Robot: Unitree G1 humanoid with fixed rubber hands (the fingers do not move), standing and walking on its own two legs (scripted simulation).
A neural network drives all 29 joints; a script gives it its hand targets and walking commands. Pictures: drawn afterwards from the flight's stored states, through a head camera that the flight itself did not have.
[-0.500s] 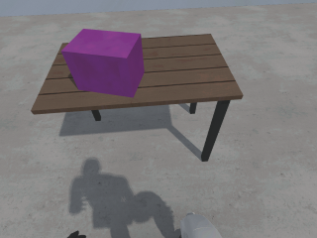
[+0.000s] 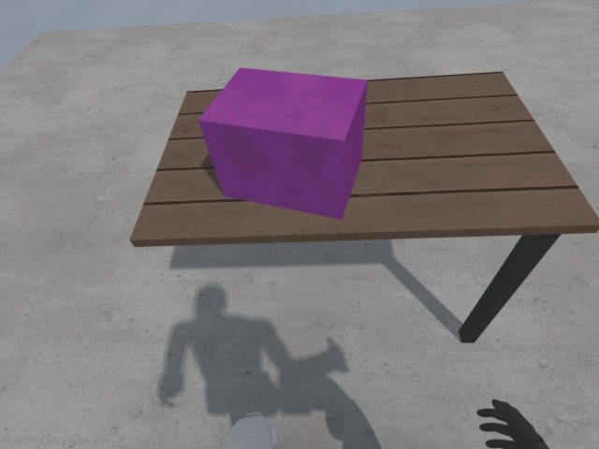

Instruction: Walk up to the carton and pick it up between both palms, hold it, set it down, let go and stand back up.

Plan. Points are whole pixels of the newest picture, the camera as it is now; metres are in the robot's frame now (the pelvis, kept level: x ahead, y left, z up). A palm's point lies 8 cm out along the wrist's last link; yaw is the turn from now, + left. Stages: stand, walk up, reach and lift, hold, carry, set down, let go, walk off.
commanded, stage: walk up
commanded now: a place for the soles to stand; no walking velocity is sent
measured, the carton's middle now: (290, 142) +0.65 +0.06 +0.01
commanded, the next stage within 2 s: none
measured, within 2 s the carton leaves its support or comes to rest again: neither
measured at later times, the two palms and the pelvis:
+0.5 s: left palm (133, 361) +0.25 +0.30 -0.08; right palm out of the picture +0.12 -0.18 -0.11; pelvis +0.10 +0.08 +0.01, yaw -5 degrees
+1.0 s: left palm (124, 359) +0.25 +0.32 -0.08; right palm (469, 427) +0.16 -0.18 -0.09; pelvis +0.12 +0.08 +0.02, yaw -9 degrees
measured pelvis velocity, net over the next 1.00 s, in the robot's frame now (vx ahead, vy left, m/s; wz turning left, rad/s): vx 0.12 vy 0.08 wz -0.16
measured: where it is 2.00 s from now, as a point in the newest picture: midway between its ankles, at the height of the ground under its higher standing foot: outside the picture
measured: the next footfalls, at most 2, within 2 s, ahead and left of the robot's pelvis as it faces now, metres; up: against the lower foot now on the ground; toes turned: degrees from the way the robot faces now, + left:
left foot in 0.02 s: +0.19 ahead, +0.18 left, +0.00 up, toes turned -6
right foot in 0.38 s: +0.19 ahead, -0.04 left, +0.00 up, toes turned -7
